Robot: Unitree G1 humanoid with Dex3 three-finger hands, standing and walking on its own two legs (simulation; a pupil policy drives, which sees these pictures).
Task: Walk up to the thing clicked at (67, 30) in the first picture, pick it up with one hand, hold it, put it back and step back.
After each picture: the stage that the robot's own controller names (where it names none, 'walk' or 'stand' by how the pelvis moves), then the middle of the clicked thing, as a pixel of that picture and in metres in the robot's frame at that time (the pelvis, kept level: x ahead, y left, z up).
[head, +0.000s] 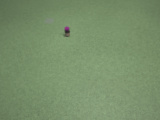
stand; (67, 31) +1.65 +0.21 -0.72
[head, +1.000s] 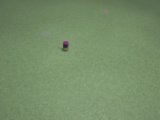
walk; (65, 46) +1.53 +0.13 -0.71
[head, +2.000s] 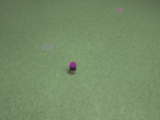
walk; (72, 68) +0.97 +0.06 -0.71
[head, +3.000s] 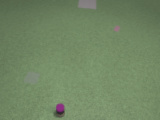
walk; (60, 110) +0.57 +0.14 -0.71
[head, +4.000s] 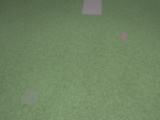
stand; out of the picture +0.38 +0.21 -0.70
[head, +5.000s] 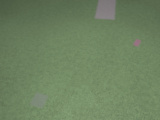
stand; out of the picture +0.34 +0.19 -0.72
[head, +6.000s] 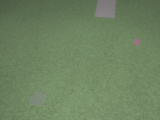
stand; out of the picture +0.34 +0.18 -0.73
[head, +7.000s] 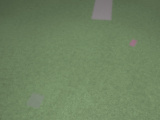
stand; out of the picture +0.35 +0.21 -0.72
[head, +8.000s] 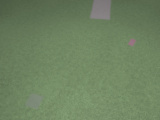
stand; out of the picture +0.34 +0.21 -0.73
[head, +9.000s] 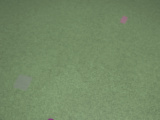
go down; out of the picture +0.36 +0.22 -0.69
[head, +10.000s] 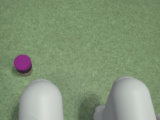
go down; (24, 66) +0.43 +0.23 -0.29
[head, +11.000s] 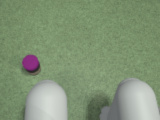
close in; (32, 65) +0.43 +0.22 -0.29
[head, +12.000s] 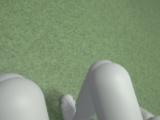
close in; out of the picture +0.42 +0.26 -0.22
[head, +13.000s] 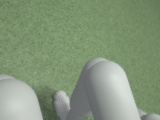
close; out of the picture +0.41 +0.27 -0.22
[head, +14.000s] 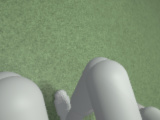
lift; out of the picture +0.40 +0.26 -0.23
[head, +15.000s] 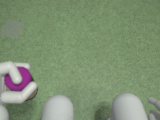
lift; (23, 84) +0.32 +0.21 -0.04
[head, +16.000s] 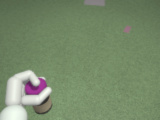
hold; (39, 96) +0.32 +0.17 -0.01
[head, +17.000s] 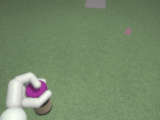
hold; (39, 98) +0.32 +0.17 -0.02
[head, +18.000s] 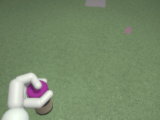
crouch; (40, 98) +0.32 +0.17 -0.02
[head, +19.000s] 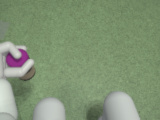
crouch; (22, 65) +0.41 +0.21 -0.10
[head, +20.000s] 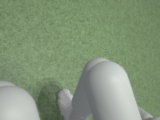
lower; out of the picture +0.43 +0.27 -0.23
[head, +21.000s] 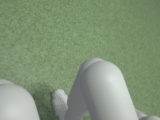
lower; out of the picture +0.42 +0.29 -0.23
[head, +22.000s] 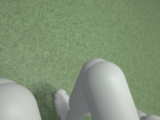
lower; out of the picture +0.42 +0.29 -0.23
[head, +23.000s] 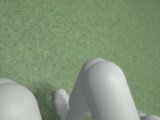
lower; out of the picture +0.42 +0.29 -0.23
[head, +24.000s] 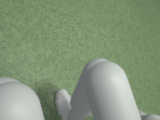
loosen; out of the picture +0.41 +0.28 -0.23
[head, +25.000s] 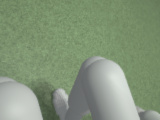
withdraw; out of the picture +0.40 +0.27 -0.23
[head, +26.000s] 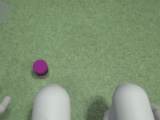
walk; (41, 69) +0.44 +0.21 -0.33
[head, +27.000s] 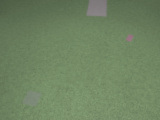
stand; out of the picture +0.36 +0.19 -0.66
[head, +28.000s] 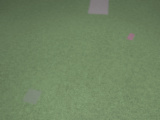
stand; out of the picture +0.36 +0.20 -0.67
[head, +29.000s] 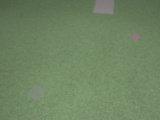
stand; out of the picture +0.37 +0.19 -0.69
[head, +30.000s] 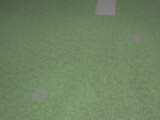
walk; out of the picture +0.38 +0.20 -0.72
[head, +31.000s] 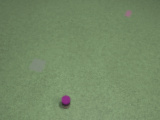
walk; (66, 102) +0.52 +0.10 -0.70
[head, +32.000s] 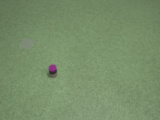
walk; (53, 71) +0.77 +0.24 -0.70
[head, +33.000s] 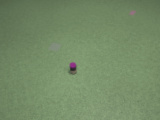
stand; (73, 68) +1.02 +0.18 -0.71
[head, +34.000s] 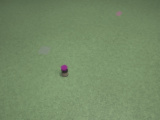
stand; (64, 70) +1.01 +0.21 -0.72
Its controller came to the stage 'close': yes
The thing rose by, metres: 0.71
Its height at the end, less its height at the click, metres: +0.00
